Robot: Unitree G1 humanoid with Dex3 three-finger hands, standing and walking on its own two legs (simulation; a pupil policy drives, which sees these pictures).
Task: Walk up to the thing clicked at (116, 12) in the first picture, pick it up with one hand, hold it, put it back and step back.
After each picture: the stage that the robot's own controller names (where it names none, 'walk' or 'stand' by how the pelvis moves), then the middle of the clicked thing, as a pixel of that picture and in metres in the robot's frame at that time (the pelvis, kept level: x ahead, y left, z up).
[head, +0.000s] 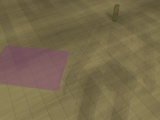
stand; (115, 13) +2.08 -0.48 -0.66
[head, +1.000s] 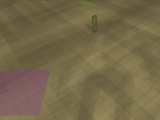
walk; (94, 24) +2.00 -0.01 -0.63
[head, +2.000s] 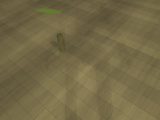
walk; (61, 43) +1.41 +0.36 -0.65
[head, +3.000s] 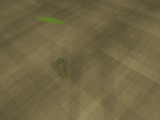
walk; (62, 69) +0.96 +0.30 -0.65
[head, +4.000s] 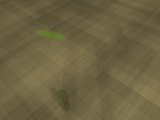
walk; (64, 101) +0.63 +0.22 -0.64
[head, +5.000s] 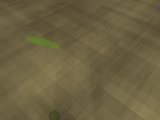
stand; out of the picture +0.46 +0.22 -0.64
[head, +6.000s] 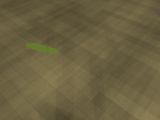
stand; out of the picture +0.42 +0.21 -0.65
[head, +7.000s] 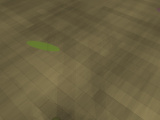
stand; out of the picture +0.43 +0.21 -0.66
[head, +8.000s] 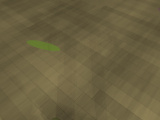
stand; out of the picture +0.42 +0.22 -0.66
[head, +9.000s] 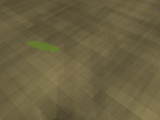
stand; out of the picture +0.42 +0.22 -0.66
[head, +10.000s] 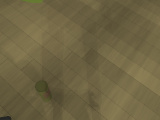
go down; (44, 92) +0.46 +0.22 -0.51
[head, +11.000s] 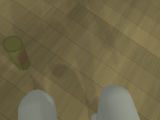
go down; (19, 55) +0.50 +0.27 -0.27
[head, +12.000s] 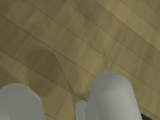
close in; out of the picture +0.49 +0.30 -0.19
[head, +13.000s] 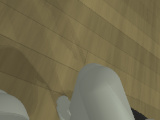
close; out of the picture +0.47 +0.33 -0.16
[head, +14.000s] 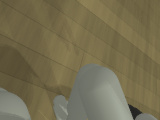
lift; out of the picture +0.45 +0.33 -0.17
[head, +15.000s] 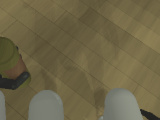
lift; (13, 68) +0.37 +0.25 -0.03
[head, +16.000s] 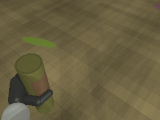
hold; (38, 88) +0.32 +0.17 +0.07
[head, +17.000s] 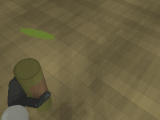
hold; (36, 89) +0.33 +0.18 +0.03
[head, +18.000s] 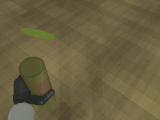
crouch; (41, 87) +0.34 +0.17 +0.03
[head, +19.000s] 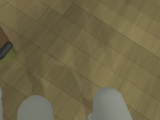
crouch; out of the picture +0.48 +0.25 -0.05
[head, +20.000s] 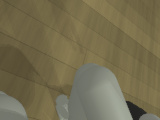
lower; out of the picture +0.45 +0.33 -0.17
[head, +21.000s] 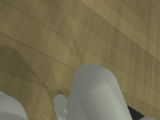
lower; out of the picture +0.46 +0.34 -0.17
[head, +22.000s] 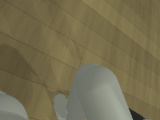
lower; out of the picture +0.46 +0.34 -0.17
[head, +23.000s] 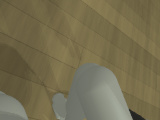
lower; out of the picture +0.46 +0.34 -0.17
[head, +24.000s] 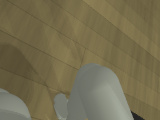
loosen; out of the picture +0.47 +0.32 -0.17
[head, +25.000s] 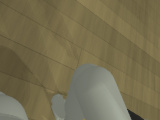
withdraw; out of the picture +0.46 +0.32 -0.18
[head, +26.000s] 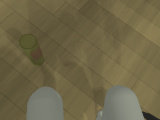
walk; (33, 52) +0.51 +0.24 -0.29
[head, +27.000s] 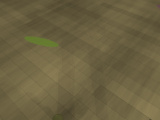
stand; out of the picture +0.43 +0.18 -0.59
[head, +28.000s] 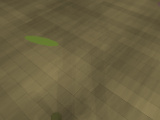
stand; out of the picture +0.44 +0.20 -0.60
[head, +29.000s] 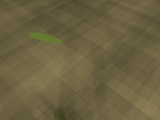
stand; out of the picture +0.45 +0.19 -0.62
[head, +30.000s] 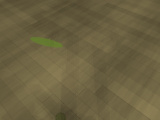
walk; out of the picture +0.45 +0.19 -0.66
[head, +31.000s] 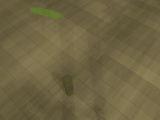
walk; (68, 86) +0.61 +0.14 -0.63
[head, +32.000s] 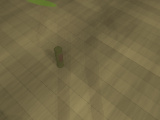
walk; (59, 57) +0.93 +0.23 -0.64
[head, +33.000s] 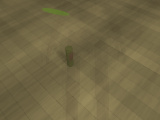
stand; (69, 56) +1.10 +0.17 -0.64
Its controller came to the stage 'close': yes
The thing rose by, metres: 0.68
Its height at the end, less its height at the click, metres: +0.00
